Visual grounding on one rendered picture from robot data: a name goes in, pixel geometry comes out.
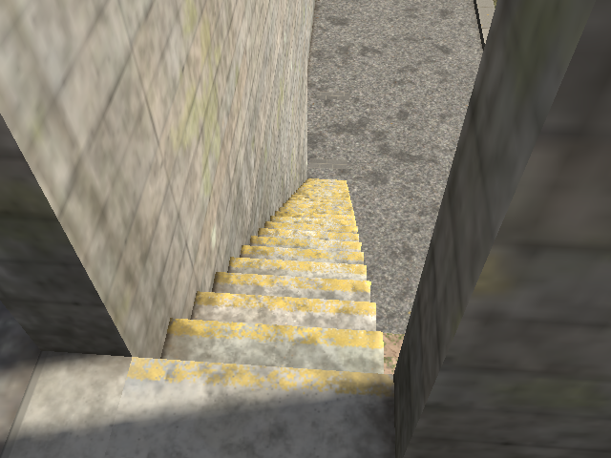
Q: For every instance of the stairs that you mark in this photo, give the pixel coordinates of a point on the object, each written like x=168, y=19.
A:
x=297, y=296

